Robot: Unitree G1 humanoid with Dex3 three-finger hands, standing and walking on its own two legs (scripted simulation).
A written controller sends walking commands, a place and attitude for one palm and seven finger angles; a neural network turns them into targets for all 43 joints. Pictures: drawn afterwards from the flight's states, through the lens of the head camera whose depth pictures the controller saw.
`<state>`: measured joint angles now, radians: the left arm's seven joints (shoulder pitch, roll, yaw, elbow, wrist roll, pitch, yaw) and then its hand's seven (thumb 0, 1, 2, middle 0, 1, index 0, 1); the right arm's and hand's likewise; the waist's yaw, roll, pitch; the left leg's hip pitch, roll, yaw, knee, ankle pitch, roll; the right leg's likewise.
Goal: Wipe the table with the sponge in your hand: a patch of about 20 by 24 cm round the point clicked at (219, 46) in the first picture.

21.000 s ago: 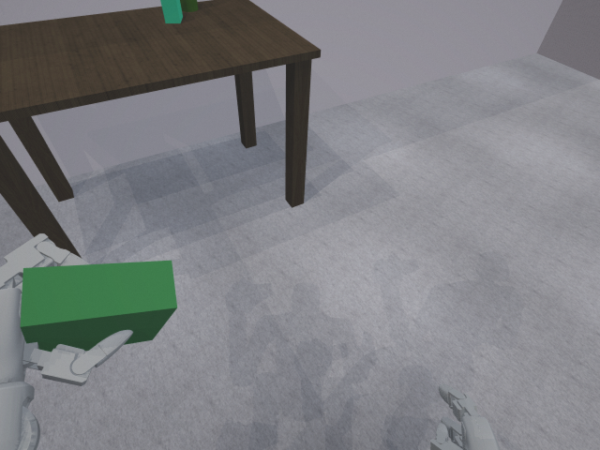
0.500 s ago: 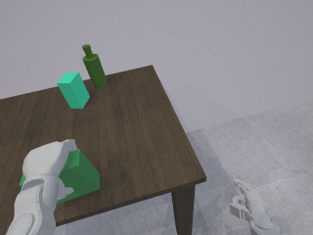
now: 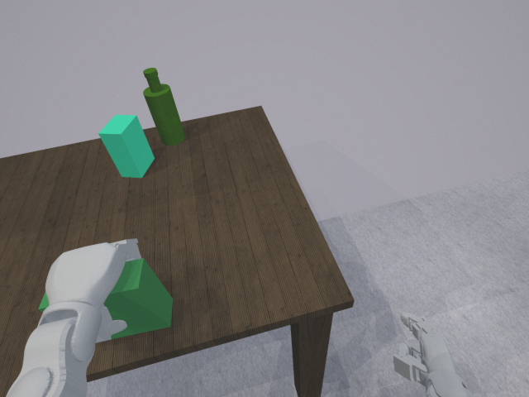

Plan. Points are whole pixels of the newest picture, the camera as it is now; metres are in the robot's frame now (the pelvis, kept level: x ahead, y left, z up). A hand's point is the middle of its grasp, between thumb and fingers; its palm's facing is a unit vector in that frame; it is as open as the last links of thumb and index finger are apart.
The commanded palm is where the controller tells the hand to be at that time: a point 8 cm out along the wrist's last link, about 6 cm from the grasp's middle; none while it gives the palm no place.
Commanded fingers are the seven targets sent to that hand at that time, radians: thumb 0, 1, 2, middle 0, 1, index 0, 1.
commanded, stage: lower the sponge onto the table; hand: left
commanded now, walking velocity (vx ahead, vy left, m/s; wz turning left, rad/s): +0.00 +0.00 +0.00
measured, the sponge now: (119, 309) +0.21 +0.27 +0.04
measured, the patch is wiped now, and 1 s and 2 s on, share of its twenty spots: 0.00 0.05 0.25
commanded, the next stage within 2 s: wipe forward along the first lane in 0.84 s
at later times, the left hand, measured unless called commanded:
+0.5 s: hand (112, 292) +0.22 +0.27 +0.07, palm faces +0.01 -0.11 -0.99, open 9.2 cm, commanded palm +0.20 +0.27 +0.13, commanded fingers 0.00 0.10 1.30 -1.20 -1.60 -1.20 -1.60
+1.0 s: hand (117, 289) +0.23 +0.27 +0.06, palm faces -0.03 -0.09 -1.00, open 9.3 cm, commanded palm +0.21 +0.27 +0.11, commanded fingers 0.00 0.10 1.30 -1.20 -1.60 -1.20 -1.60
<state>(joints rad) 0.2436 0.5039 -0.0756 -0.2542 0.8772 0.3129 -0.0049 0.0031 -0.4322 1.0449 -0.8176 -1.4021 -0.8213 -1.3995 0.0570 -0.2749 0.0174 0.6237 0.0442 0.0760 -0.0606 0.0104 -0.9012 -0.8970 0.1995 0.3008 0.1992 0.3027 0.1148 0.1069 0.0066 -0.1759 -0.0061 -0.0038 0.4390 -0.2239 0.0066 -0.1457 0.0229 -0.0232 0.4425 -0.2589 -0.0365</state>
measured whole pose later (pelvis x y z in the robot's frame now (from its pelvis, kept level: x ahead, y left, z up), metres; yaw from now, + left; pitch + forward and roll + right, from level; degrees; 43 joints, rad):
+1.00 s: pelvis +0.01 +0.00 +0.00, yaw +0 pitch +0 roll +0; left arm 0.20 0.44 -0.10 -0.12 0.93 0.34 0.09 0.00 -0.44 1.05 -0.82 -1.41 -0.82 -1.40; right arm 0.06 -0.27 0.01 0.65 0.06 0.10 -0.04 0.01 -0.90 -0.90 0.20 0.30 0.20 0.30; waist 0.11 0.10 -0.02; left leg -0.21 -0.01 0.00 0.46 -0.24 0.01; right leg -0.18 0.02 -0.02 0.46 -0.27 -0.04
